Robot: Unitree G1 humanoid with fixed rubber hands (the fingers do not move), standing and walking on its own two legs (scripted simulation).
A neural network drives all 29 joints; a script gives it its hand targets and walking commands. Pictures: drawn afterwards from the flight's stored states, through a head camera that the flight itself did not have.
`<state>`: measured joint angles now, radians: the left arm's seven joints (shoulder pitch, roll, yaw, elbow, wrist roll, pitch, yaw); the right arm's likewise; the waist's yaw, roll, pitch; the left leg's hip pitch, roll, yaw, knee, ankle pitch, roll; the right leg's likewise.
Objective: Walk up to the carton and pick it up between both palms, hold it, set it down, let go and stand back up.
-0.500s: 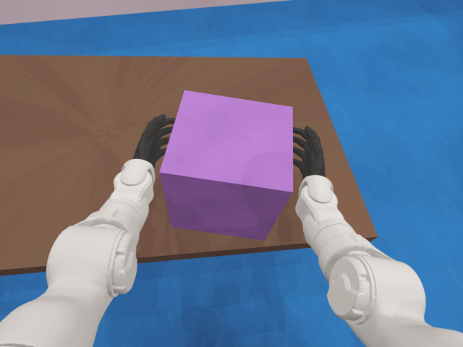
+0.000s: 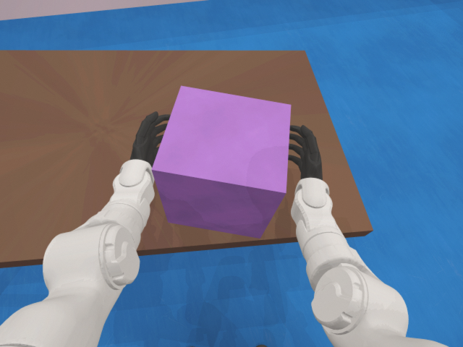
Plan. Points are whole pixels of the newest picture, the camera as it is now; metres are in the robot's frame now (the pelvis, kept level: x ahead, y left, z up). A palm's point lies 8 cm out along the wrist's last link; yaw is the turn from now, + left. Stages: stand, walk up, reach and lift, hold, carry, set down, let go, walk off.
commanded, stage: reach and lift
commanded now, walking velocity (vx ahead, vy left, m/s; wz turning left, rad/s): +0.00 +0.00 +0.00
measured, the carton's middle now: (224, 168) +0.45 +0.02 -0.02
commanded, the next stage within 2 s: none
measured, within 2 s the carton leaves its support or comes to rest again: leaves its support in 1.06 s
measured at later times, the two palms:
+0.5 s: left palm (144, 157) +0.45 +0.17 +0.02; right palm (307, 172) +0.41 -0.12 +0.03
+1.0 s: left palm (145, 156) +0.45 +0.17 +0.02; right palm (309, 176) +0.40 -0.12 +0.03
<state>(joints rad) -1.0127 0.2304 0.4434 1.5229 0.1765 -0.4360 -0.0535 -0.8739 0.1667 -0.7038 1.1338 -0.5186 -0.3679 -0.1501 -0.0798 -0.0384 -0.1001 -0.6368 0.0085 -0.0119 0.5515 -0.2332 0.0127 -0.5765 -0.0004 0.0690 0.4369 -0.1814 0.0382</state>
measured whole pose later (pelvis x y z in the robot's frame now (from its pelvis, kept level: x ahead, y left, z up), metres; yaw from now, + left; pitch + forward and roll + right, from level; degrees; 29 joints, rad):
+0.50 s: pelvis +0.00 +0.00 +0.00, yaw +0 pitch +18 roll -2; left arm -1.01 0.23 0.46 1.52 0.18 -0.43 -0.06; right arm -0.87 0.18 -0.71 1.12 -0.53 -0.36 -0.16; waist -0.08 -0.04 -0.10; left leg -0.63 0.01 -0.01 0.55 -0.23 0.01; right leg -0.58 0.00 0.07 0.44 -0.18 0.04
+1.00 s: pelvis +0.00 +0.00 +0.00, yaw +0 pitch +18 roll -2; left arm -1.01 0.23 0.44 1.52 0.19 -0.42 -0.06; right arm -0.84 0.18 -0.66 1.12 -0.48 -0.38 -0.20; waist -0.08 -0.04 -0.11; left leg -0.63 0.01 -0.01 0.55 -0.23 0.01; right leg -0.58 0.00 0.07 0.44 -0.18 0.04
